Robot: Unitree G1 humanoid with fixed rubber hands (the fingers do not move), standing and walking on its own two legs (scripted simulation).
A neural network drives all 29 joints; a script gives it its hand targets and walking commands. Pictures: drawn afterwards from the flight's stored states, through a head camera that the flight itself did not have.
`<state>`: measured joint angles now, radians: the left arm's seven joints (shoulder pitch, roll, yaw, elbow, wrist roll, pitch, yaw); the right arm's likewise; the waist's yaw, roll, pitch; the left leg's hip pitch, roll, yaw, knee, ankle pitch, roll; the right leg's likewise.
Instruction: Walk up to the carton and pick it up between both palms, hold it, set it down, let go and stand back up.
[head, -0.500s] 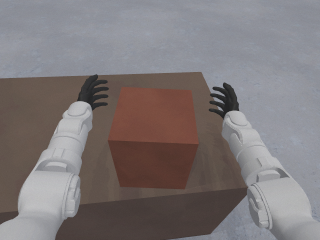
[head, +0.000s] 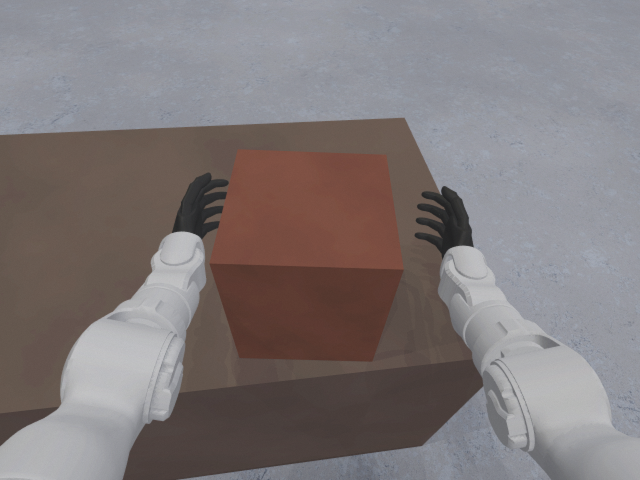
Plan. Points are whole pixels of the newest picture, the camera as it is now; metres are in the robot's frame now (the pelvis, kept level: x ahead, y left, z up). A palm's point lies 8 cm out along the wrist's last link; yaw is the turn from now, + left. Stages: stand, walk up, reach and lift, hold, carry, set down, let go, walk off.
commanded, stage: reach and lift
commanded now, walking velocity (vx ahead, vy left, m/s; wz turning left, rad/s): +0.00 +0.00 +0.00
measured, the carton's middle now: (309, 261) +0.43 +0.01 +0.01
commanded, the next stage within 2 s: none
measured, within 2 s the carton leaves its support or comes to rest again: neither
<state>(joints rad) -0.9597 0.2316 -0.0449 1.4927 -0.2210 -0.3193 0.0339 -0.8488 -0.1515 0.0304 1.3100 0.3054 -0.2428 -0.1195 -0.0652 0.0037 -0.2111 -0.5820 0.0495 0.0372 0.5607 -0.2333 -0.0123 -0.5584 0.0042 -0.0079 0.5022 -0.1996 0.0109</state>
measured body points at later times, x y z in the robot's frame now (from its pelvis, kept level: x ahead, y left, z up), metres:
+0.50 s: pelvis -0.01 -0.01 +0.00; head +0.04 +0.01 +0.45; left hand +0.44 +0.16 +0.07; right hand +0.42 -0.15 +0.07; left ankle +0.01 +0.12 -0.73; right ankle +0.02 -0.13 -0.73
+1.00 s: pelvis +0.02 +0.00 +0.02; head +0.06 +0.03 +0.47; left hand +0.43 +0.16 +0.07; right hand +0.40 -0.14 +0.07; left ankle +0.01 +0.12 -0.73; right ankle +0.02 -0.13 -0.73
